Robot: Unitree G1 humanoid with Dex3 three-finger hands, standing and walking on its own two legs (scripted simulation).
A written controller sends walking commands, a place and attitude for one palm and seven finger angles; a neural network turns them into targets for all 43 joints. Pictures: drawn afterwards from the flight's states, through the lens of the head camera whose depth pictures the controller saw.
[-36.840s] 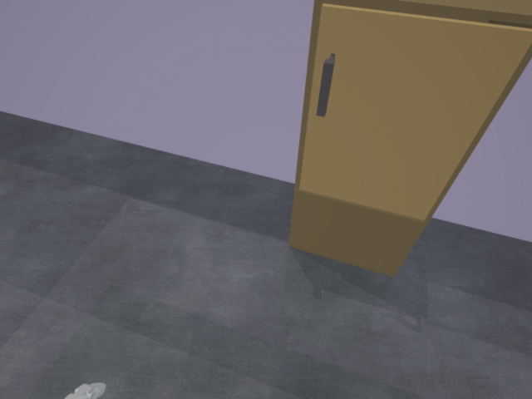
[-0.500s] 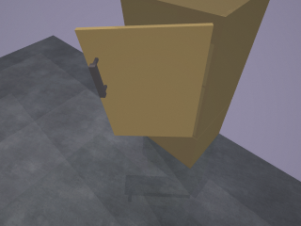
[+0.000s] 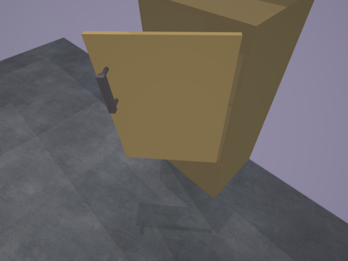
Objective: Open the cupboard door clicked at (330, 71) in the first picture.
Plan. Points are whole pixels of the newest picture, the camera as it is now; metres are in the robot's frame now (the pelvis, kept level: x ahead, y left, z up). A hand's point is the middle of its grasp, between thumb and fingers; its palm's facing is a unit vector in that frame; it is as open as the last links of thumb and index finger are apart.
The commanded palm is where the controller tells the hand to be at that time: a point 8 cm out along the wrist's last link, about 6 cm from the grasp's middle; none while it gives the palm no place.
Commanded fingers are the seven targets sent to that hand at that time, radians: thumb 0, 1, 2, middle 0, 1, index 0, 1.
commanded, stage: shuffle to correct the standing spot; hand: left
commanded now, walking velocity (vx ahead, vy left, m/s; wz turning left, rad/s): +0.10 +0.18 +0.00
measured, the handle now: (109, 90) +0.59 +0.25 +0.06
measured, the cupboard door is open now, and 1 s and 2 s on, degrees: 39 39 39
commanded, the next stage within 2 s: come to a stop and stand still in 0.16 s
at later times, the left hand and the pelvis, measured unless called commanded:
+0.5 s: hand out of the picture +0.06 +0.21 -0.18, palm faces +0.01 -0.97 -0.24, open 7.4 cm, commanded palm none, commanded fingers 0.00 0.90 0.90 -0.20 -0.30 -0.20 -0.30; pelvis +0.04 +0.03 -0.01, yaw -2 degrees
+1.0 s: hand out of the picture +0.07 +0.20 -0.17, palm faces -0.02 -0.97 -0.23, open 7.4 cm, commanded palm none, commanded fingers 0.00 0.90 0.90 -0.20 -0.30 -0.20 -0.30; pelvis +0.01 +0.01 +0.00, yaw -2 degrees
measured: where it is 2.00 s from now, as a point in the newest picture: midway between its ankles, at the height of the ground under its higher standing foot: outside the picture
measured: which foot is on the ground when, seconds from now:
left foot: down 0.00-1.00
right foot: down 0.00-1.00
